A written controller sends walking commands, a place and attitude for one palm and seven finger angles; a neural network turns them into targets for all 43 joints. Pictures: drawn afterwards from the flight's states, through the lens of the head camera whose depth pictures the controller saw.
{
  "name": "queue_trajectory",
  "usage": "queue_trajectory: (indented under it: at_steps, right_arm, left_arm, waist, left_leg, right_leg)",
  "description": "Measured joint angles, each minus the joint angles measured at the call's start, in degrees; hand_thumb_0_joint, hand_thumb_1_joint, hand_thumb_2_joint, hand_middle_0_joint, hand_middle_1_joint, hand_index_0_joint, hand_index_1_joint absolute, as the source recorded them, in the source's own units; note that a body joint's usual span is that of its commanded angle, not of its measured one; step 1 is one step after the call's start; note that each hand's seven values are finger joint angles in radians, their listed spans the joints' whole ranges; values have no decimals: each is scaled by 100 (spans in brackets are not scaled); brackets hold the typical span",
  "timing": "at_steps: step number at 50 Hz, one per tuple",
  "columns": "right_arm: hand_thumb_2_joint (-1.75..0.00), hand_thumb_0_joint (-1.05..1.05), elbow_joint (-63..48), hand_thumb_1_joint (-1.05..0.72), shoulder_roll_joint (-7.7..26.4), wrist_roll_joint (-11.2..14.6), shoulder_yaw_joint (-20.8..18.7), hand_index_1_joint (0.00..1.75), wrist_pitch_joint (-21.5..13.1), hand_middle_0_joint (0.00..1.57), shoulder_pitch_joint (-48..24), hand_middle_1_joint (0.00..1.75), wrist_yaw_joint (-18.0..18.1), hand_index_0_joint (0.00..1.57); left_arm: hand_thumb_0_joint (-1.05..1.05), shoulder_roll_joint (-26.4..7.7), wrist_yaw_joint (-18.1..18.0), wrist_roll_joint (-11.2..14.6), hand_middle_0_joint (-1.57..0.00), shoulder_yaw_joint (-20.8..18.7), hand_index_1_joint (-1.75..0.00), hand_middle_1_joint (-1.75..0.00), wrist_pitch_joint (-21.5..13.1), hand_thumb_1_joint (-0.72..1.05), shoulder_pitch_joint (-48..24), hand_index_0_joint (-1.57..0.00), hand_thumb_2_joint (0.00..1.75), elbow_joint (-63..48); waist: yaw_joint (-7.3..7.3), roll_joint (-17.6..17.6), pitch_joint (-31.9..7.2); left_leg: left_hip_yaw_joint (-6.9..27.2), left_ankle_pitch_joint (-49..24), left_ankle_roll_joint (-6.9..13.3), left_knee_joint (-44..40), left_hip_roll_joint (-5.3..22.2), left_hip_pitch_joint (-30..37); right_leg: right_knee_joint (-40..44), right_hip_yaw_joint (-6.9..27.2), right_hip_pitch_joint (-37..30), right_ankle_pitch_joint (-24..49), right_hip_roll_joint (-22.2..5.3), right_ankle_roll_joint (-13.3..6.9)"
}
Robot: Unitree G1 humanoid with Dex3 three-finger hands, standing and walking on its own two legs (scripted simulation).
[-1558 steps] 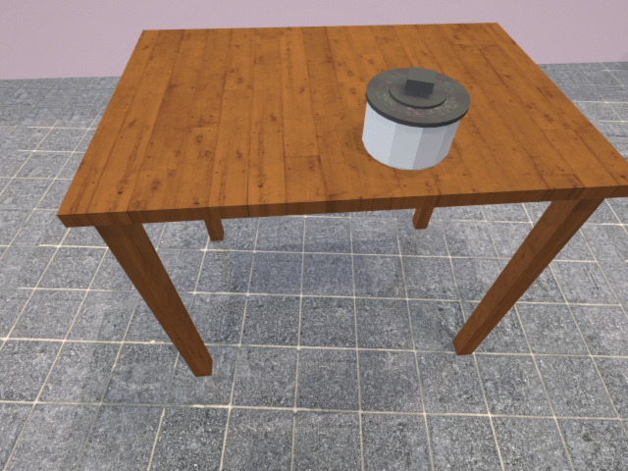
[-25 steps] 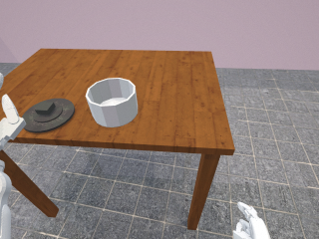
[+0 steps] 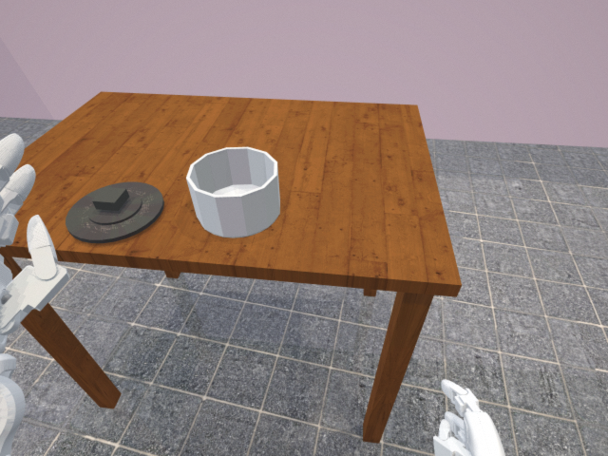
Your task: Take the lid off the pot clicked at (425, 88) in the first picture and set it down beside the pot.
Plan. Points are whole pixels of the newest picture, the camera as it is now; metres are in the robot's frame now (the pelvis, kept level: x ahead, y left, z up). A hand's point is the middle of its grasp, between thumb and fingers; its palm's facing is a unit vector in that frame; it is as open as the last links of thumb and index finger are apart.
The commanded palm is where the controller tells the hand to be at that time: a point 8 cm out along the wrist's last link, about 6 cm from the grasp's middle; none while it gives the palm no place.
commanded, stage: step back with the hand held close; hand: left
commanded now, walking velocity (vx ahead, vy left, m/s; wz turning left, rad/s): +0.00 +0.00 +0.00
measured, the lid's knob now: (111, 198) +0.49 +0.43 +0.07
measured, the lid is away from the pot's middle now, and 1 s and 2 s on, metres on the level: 0.23 0.23 0.23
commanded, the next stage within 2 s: stop stepping back and stand still in 1.28 s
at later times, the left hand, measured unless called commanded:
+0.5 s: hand (38, 295) +0.16 +0.25 +0.23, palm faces +0.38 -0.78 -0.50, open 7.4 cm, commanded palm +0.10 +0.31 +0.25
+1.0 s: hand out of the picture +0.09 +0.26 +0.24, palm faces +0.49 -0.76 -0.42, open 7.4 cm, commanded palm +0.03 +0.31 +0.25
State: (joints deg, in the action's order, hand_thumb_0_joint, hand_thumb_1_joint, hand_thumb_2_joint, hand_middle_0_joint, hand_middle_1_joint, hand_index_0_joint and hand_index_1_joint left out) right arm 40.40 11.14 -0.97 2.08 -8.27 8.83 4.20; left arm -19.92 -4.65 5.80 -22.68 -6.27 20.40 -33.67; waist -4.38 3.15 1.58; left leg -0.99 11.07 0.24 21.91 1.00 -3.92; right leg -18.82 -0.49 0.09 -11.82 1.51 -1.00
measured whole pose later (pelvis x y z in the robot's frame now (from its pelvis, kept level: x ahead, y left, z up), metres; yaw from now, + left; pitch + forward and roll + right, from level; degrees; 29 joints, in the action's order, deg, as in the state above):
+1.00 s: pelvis -0.11 +0.03 -0.02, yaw -1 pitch +1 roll -2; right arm 34.1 10.6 -0.1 -0.1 -6.1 13.5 3.5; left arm -26.4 -9.1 3.9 -31.6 -14.0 25.3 -40.6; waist 1.3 1.3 -1.5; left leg -2.0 7.1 2.1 32.4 1.0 -28.2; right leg -32.5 -0.1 16.8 -19.0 2.0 -1.5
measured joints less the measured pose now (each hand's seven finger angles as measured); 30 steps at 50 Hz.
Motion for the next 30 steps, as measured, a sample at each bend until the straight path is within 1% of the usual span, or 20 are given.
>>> queue_trajectory:
  at_steps: [2, 4, 7, 10, 13, 18, 21, 24, 27, 30]
  right_arm:
    - [-90, 1, 1, -90, -8, -8, 4, 30, -10, 20, 5, 30, 3, 20]
    - [-90, 1, -141, -90, 23, 46, 42, 30, 82, 20, 32, 30, -23, 20]
    - [-90, 1, -310, -90, 90, 78, 24, 30, 211, 20, 40, 30, -88, 20]
    - [-90, 1, -427, -90, 174, 118, -63, 30, 345, 20, 57, 30, -108, 20]
    - [-90, 1, -539, -90, 237, 156, -169, 30, 478, 20, 98, 30, -77, 20]
    - [-90, 1, -715, -90, 256, 203, -287, 30, 637, 20, 193, 30, -37, 20]
    - [-90, 1, -794, -90, 229, 204, -307, 30, 650, 20, 266, 30, -34, 20]
    - [-90, 1, -836, -90, 189, 196, -296, 30, 602, 20, 332, 30, -40, 20]
    - [-90, 1, -852, -90, 148, 200, -267, 30, 521, 20, 387, 30, -40, 20]
    - [-90, 1, -825, -90, 104, 201, -227, 30, 444, 20, 429, 30, -35, 20]
  left_arm:
    - [1, -1, -3, -7, -21, 11, -30, -31, 3, 89, -2, -21, 90, 2]
    - [1, -80, -8, -52, -21, -113, -30, -31, -90, 89, -31, -21, 90, 14]
    - [1, -217, -71, -114, -21, -338, -30, -31, -306, 89, -1, -21, 90, -46]
    - [1, -260, -71, -138, -20, -357, -30, -31, -407, 89, 180, -21, 90, -188]
    - [1, -341, -36, -152, -20, -313, -30, -31, -412, 89, 443, -21, 90, -331]
    - [1, -616, -15, -140, -21, -393, -30, -31, -382, 89, 842, -21, 90, -600]
    - [1, -772, -45, -129, -21, -516, -30, -31, -428, 89, 966, -21, 90, -749]
    - [1, -840, -93, -127, -21, -647, -30, -31, -508, 89, 967, -22, 90, -841]
    - [1, -791, -158, -155, -21, -732, -30, -31, -610, 89, 841, -22, 90, -831]
    - [1, -673, -224, -187, -21, -780, -30, -31, -684, 89, 676, -22, 90, -740]
  waist:
    - [4, 1, 6]
    - [40, 31, -30]
    - [152, 66, -138]
    - [256, 38, -179]
    - [351, -48, -171]
    - [477, -253, -110]
    - [507, -356, -90]
    - [507, -398, -81]
    - [492, -366, -81]
    - [479, -288, -99]
  left_leg:
    - [-2, -4, 2, 0, -1, 0]
    - [18, 29, 13, 114, 26, -163]
    - [48, 103, 44, 357, 71, -563]
    - [5, 109, 62, 436, 45, -802]
    - [-79, 80, 126, 428, -21, -926]
    - [-197, 24, 203, 460, -115, -1082]
    - [-227, -10, 235, 524, -158, -1194]
    - [-223, -37, 255, 636, -180, -1331]
    - [-189, -53, 262, 789, -184, -1489]
    - [-137, -61, 253, 944, -165, -1649]
  right_leg:
    - [2, 1, 0, 6, -1, 2]
    - [-1, -17, 104, 21, 26, 6]
    - [-25, -41, 400, 65, 72, 22]
    - [-126, -2, 662, 65, 39, 71]
    - [-265, 74, 875, 38, -34, 140]
    - [-540, 181, 1168, -9, -136, 223]
    - [-718, 208, 1334, -30, -180, 248]
    - [-891, 200, 1491, -42, -203, 255]
    - [-1057, 163, 1640, -47, -208, 245]
    - [-1176, 105, 1764, -38, -191, 225]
